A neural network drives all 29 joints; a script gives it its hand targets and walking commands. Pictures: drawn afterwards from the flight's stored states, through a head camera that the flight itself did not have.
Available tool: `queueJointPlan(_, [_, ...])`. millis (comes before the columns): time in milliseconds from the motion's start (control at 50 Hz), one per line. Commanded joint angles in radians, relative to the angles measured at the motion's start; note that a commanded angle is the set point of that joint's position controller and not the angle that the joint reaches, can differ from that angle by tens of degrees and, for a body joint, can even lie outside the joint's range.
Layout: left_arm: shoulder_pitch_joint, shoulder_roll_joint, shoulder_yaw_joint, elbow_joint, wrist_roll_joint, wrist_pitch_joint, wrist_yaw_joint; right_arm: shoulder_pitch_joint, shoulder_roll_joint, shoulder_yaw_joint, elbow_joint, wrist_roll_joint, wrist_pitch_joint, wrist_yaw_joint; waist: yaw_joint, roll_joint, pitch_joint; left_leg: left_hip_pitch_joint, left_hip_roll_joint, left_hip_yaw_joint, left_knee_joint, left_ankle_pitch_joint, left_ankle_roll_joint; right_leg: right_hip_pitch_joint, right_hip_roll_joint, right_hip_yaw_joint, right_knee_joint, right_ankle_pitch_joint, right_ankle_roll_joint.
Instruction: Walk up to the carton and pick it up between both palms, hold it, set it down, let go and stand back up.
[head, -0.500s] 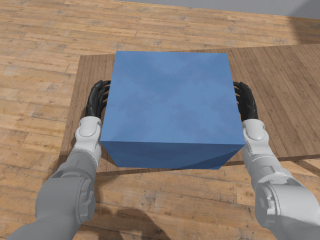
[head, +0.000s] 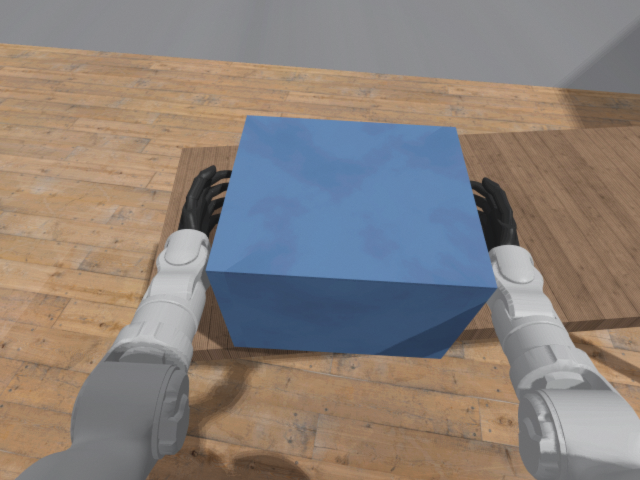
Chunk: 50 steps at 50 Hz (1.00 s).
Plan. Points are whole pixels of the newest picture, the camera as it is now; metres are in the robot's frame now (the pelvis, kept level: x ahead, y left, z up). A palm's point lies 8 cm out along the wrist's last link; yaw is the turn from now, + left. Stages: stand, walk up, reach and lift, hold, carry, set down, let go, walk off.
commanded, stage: reach and lift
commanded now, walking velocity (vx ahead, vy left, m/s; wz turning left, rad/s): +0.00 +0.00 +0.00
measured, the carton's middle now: (344, 237) +0.43 -0.01 +0.05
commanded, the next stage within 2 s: hold in 1.86 s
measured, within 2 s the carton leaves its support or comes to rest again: neither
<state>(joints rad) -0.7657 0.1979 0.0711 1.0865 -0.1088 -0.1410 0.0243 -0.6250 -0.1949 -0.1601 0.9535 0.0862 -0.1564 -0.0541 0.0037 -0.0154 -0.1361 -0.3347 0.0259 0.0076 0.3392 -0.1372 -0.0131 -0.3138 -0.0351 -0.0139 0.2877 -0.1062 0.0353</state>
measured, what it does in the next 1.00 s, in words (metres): stands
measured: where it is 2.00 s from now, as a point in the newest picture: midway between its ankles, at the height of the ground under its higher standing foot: outside the picture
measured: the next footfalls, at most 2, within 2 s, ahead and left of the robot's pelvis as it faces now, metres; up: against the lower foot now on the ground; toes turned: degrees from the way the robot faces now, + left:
none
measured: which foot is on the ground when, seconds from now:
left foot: down 0.00-1.00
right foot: down 0.00-1.00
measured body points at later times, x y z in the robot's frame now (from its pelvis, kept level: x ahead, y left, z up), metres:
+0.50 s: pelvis +0.02 -0.01 +0.00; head +0.00 +0.01 +0.45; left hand +0.41 +0.19 +0.13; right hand +0.41 -0.21 +0.12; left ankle +0.01 +0.13 -0.75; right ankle +0.01 -0.14 -0.75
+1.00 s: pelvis +0.00 -0.01 +0.00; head -0.03 +0.01 +0.45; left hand +0.38 +0.18 +0.16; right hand +0.38 -0.21 +0.16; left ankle +0.01 +0.13 -0.75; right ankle +0.01 -0.14 -0.75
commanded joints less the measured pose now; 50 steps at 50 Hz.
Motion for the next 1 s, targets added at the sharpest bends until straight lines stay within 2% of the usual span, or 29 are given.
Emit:
queueJointPlan(0, [-0.676, -0.689, -0.241, -0.319, 0.037, 0.013, -0.113, -0.810, 0.583, 0.288, -0.295, -0.033, -0.017, 0.170, 0.005, 0.038, -0.417, 0.241, -0.030, 0.017, -0.030, 0.152, -0.035, 0.154, 0.064, -0.019, -0.015, -0.031, -0.053])
queueJointPlan(120, [-0.637, -0.698, -0.231, -0.398, 0.048, 0.102, -0.118, -0.803, 0.588, 0.295, -0.328, -0.006, 0.029, 0.163, -0.002, 0.022, -0.418, 0.290, -0.038, 0.026, -0.019, 0.228, -0.034, 0.206, 0.073, -0.020, -0.026, 0.031, -0.046])
queueJointPlan(260, [-0.542, -0.651, -0.202, -0.537, 0.073, 0.228, -0.149, -0.782, 0.621, 0.367, -0.469, 0.051, 0.107, 0.126, 0.000, -0.048, -0.380, 0.265, -0.069, 0.036, -0.025, 0.262, -0.009, 0.356, 0.063, -0.009, -0.022, 0.188, -0.016])
queueJointPlan(400, [-0.466, -0.657, -0.275, -0.760, 0.057, 0.326, -0.159, -0.711, 0.625, 0.466, -0.655, 0.139, 0.180, 0.087, -0.036, -0.020, -0.416, 0.307, -0.087, 0.009, 0.011, 0.391, -0.029, 0.443, 0.071, -0.007, 0.004, 0.396, 0.001])
queueJointPlan(500, [-0.389, -0.657, -0.318, -0.878, 0.058, 0.414, -0.163, -0.656, 0.575, 0.484, -0.723, 0.183, 0.243, 0.077, -0.059, 0.031, -0.346, 0.348, -0.080, -0.008, 0.016, 0.429, -0.049, 0.389, 0.087, -0.016, -0.014, 0.338, -0.009])
queueJointPlan(600, [-0.350, -0.675, -0.366, -0.999, 0.045, 0.483, -0.161, -0.636, 0.538, 0.495, -0.784, 0.217, 0.289, 0.084, -0.076, 0.058, -0.340, 0.412, -0.067, -0.025, 0.026, 0.495, -0.069, 0.333, 0.109, -0.033, -0.033, 0.277, -0.022])
queueJointPlan(660, [-0.341, -0.678, -0.381, -1.033, 0.043, 0.518, -0.154, -0.640, 0.519, 0.491, -0.804, 0.232, 0.308, 0.093, -0.082, 0.075, -0.340, 0.431, -0.063, -0.029, 0.026, 0.492, -0.076, 0.304, 0.114, -0.035, -0.041, 0.244, -0.029])
queueJointPlan(740, [-0.331, -0.663, -0.358, -1.053, 0.055, 0.572, -0.155, -0.662, 0.499, 0.481, -0.825, 0.240, 0.341, 0.102, -0.072, 0.061, -0.308, 0.402, -0.062, -0.024, 0.001, 0.396, -0.066, 0.294, 0.112, -0.033, -0.050, 0.187, -0.031])
queueJointPlan(880, [-0.379, -0.649, -0.303, -1.045, 0.076, 0.631, -0.165, -0.738, 0.535, 0.463, -0.826, 0.229, 0.381, 0.116, -0.052, 0.008, -0.295, 0.331, -0.074, -0.006, -0.048, 0.206, -0.027, 0.308, 0.096, -0.031, -0.053, 0.118, -0.022])
queueJointPlan(980, [-0.408, -0.622, -0.241, -0.958, 0.102, 0.648, -0.185, -0.782, 0.568, 0.441, -0.766, 0.205, 0.399, 0.115, -0.034, -0.021, -0.265, 0.292, -0.086, 0.013, -0.072, 0.092, 0.002, 0.306, 0.078, -0.021, -0.064, 0.061, -0.009])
